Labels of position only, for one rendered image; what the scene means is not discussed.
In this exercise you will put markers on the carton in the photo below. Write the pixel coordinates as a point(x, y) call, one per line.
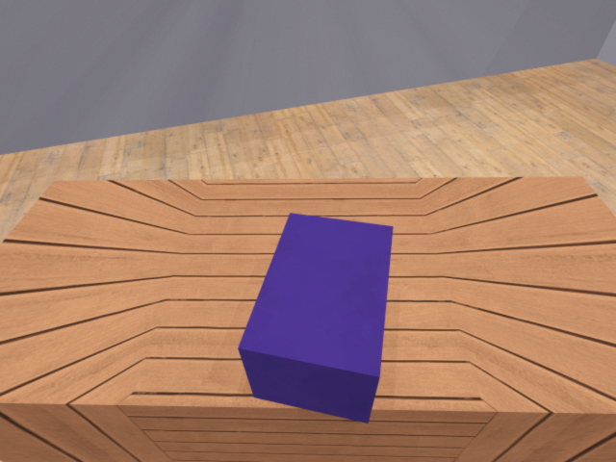
point(315, 335)

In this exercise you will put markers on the pedestal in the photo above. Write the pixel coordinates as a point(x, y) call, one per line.
point(123, 304)

